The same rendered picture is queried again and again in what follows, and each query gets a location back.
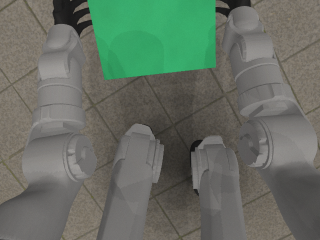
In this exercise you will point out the robot right foot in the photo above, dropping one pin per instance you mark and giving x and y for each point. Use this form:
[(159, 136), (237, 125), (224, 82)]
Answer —
[(192, 149)]

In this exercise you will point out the left robot thigh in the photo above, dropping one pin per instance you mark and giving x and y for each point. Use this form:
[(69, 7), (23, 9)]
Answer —
[(126, 205)]

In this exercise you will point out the carton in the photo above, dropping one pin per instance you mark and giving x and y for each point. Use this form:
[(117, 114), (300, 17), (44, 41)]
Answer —
[(148, 37)]

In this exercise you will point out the robot left hand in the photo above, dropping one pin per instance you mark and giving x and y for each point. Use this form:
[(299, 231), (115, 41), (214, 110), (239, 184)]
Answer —
[(63, 14)]

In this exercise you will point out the right robot upper arm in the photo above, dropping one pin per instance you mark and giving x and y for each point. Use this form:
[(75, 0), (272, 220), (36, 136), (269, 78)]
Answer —
[(282, 149)]

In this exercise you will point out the robot right hand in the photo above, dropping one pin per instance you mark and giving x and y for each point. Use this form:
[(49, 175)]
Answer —
[(232, 5)]

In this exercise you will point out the robot left forearm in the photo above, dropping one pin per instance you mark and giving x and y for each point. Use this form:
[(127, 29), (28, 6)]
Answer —
[(59, 85)]

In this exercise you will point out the left robot upper arm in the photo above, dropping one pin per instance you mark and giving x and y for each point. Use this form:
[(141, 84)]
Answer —
[(55, 168)]

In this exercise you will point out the robot right forearm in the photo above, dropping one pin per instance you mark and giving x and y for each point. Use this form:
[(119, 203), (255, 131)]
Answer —
[(255, 68)]

